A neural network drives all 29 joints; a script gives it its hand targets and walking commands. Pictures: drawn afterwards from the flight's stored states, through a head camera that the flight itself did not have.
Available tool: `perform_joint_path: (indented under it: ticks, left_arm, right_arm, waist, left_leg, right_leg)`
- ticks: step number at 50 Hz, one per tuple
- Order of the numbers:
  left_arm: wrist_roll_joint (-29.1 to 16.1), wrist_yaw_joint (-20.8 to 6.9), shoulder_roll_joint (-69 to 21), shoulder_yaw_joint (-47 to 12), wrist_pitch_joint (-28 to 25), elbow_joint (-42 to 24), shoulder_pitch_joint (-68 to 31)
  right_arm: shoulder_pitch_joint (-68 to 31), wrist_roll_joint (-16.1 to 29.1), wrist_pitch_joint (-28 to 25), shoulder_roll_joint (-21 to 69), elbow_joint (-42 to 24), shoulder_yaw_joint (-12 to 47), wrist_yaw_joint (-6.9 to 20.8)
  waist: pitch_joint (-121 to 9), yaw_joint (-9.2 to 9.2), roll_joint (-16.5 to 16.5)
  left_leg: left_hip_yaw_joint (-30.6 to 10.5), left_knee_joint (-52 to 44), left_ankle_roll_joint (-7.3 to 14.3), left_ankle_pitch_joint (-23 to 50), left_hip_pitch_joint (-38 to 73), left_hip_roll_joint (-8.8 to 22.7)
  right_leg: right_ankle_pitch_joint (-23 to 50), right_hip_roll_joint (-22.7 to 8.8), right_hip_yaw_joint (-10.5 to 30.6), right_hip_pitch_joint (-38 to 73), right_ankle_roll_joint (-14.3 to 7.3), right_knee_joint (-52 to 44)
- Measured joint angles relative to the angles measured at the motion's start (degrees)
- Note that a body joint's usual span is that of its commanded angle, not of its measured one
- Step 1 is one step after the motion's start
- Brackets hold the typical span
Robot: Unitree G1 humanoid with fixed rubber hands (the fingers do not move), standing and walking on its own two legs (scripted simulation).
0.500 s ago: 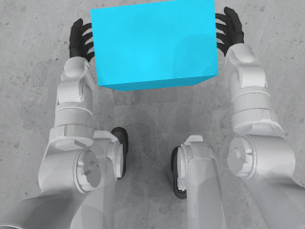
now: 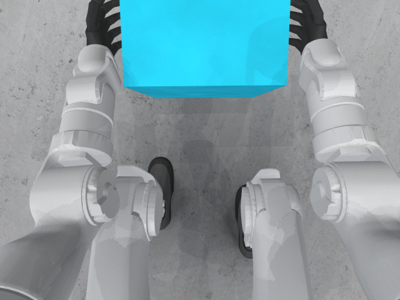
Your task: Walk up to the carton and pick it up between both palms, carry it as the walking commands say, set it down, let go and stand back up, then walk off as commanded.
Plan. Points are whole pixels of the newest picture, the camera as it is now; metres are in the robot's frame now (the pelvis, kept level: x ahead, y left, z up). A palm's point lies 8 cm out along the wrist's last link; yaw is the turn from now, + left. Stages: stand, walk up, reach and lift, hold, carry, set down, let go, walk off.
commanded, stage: set down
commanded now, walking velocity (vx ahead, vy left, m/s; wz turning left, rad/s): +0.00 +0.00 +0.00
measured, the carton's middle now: (204, 54) +0.53 +0.02 -0.24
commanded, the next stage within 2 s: none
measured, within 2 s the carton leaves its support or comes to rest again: neither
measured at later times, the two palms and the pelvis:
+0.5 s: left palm (106, 50) +0.51 +0.18 -0.15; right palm (308, 45) +0.52 -0.16 -0.16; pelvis -0.01 +0.00 -0.01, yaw +0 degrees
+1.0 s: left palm (104, 51) +0.51 +0.19 -0.16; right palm (305, 44) +0.53 -0.16 -0.17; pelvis -0.01 +0.01 -0.02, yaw +0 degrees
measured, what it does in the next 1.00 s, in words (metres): stands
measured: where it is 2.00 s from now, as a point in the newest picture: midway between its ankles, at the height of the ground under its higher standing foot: (204, 218)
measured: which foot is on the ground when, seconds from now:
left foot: down 0.00-1.00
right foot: down 0.00-1.00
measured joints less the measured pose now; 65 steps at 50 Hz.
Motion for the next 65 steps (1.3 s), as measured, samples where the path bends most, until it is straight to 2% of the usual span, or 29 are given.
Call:
perform_joint_path:
  ticks: [9,20,30,37,49,65]
  left_arm:
    - [-2.08,0.39,0.34,-0.54,-2.11,2.63,-0.16]
    - [-1.86,0.6,1.63,-0.74,-3.13,6.51,-3.39]
    - [-4.24,0.43,3.83,-3.12,-3.52,9.33,-5.44]
    - [-5.46,0.53,4.4,-4.17,-3.99,10.54,-5.85]
    - [-4.74,0.48,4.24,-2.96,-4.13,11.98,-7.17]
    - [-4.15,-1.4,4.72,-1.42,-5.57,13.5,-7.95]
  right_arm:
    - [-0.63,1.98,-1.02,-0.51,2.03,1.76,-1.12]
    - [-3.96,2.21,-2.07,-1.38,5.84,2.2,-0.71]
    - [-4.83,4.22,-2.84,-2.01,6.48,3.51,0.16]
    - [-5.46,4.02,-3.73,-1.98,7.83,3.02,0.62]
    - [-7.02,2.99,-4.47,-2.54,10.03,1.88,2.11]
    - [-8.22,1.98,-5.08,-2.84,11.13,1.26,3.28]
  waist:
    - [1.15,0.11,0.16]
    - [3.54,-0.12,-0.45]
    - [5.59,-0.59,0.01]
    - [6.54,-0.81,-0.18]
    - [7.5,-0.64,-0.03]
    - [8.81,-0.74,0.13]
  left_leg:
    - [-0.22,1.06,-0.3,-0.22,0.74,0.09]
    - [-0.4,1.65,-0.27,0.66,0.88,0.0]
    - [-0.24,3.38,-0.01,0.85,0.04,-0.63]
    - [-0.06,4.1,0.12,0.83,0.35,-0.8]
    - [0.4,4.79,0.51,1.02,0.43,-0.57]
    - [0.69,5.92,0.55,0.44,0.82,-0.51]
  right_leg:
    - [-0.1,0.28,-0.14,0.57,-0.18,1.12]
    - [0.86,0.48,-0.21,0.62,-0.01,1.7]
    - [0.37,0.09,-0.02,0.34,0.44,3.52]
    - [0.13,0.02,0.19,0.81,0.62,4.3]
    - [0.42,0.38,0.75,0.77,1.09,5.04]
    - [-0.22,0.59,1.11,1.15,1.25,6.26]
